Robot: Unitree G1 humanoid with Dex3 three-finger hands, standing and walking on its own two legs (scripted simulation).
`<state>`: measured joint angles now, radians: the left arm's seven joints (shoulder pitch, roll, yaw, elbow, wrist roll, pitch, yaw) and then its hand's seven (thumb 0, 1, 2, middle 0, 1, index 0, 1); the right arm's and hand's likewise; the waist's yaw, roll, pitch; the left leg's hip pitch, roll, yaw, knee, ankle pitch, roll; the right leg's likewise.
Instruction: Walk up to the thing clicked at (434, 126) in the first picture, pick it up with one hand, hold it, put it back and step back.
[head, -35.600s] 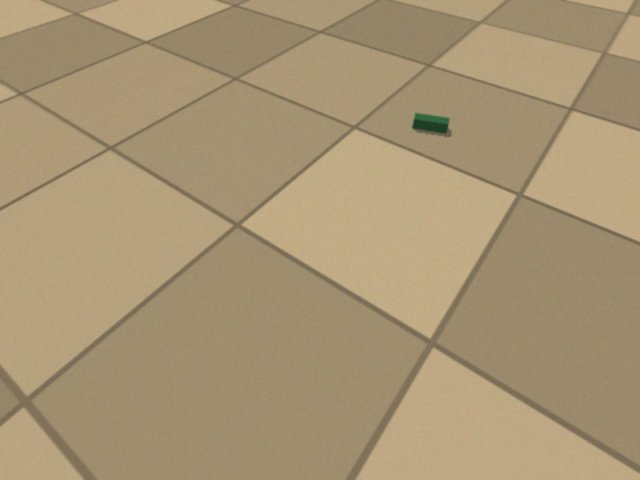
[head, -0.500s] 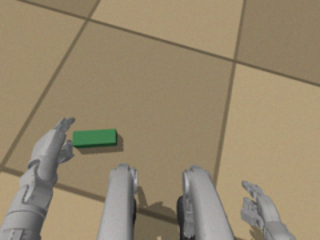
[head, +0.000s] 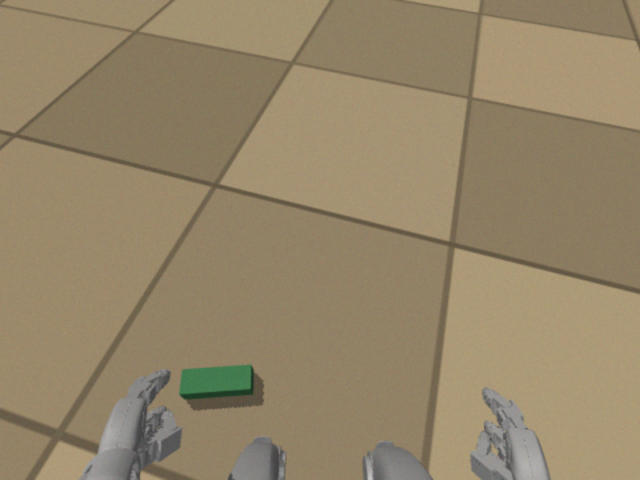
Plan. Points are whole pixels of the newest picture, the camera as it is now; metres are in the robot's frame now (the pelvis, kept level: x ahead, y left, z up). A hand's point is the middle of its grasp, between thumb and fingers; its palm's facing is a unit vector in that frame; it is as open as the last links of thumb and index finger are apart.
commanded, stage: home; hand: left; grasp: from above
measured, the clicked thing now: (218, 382) +0.42 +0.27 -0.65
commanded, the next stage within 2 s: none
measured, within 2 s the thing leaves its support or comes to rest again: neither
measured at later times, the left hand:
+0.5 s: hand (165, 455) +0.17 +0.18 -0.01, palm faces +0.07 -0.98 -0.19, open 7.4 cm
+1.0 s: hand (163, 453) +0.17 +0.18 -0.01, palm faces +0.06 -0.98 -0.19, open 7.4 cm
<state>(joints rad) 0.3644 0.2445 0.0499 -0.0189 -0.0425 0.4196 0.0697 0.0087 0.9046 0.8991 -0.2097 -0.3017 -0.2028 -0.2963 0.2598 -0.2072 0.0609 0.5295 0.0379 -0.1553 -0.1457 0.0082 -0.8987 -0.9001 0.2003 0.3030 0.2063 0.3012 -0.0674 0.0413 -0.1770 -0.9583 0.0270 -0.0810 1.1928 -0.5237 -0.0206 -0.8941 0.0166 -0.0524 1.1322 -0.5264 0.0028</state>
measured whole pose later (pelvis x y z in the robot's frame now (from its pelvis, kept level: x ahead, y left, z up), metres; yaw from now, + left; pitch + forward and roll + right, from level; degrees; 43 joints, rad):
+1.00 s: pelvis +0.01 +0.00 +0.03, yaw +1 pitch +9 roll -3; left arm 0.50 0.22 0.03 -0.12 -0.06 0.45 0.02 0.01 0.91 0.90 -0.21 -0.30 -0.20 -0.29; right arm 0.30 -0.22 0.04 0.54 0.01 -0.24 -0.18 0.01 -0.90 -0.90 0.20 0.30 0.21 0.30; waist -0.04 0.04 -0.16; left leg -0.70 0.02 -0.07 1.01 -0.48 -0.01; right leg -0.63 0.01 -0.04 0.95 -0.48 0.01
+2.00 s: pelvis +0.02 +0.01 +0.03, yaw +1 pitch +10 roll -3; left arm 0.51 0.23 0.03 -0.13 -0.05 0.44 0.02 0.01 0.91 0.90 -0.21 -0.30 -0.20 -0.29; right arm 0.29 -0.22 0.03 0.53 0.01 -0.23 -0.17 0.01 -0.90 -0.90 0.20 0.30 0.21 0.30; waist -0.04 0.04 -0.16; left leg -0.70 0.02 -0.07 1.02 -0.50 -0.01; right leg -0.63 0.01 -0.04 0.95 -0.49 0.01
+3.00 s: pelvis +0.00 +0.02 +0.10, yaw +1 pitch -5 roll +0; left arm 0.19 0.28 0.04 1.11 0.03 0.02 0.03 0.00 0.91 0.90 -0.21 -0.30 -0.20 -0.30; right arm 0.16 -0.27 -0.03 1.09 -0.03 0.00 -0.02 0.00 -0.90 -0.90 0.20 0.30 0.21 0.30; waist 0.02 0.00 0.07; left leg -0.12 -0.04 -0.02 0.41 -0.19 0.03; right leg -0.09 -0.06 0.00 0.40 -0.21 0.05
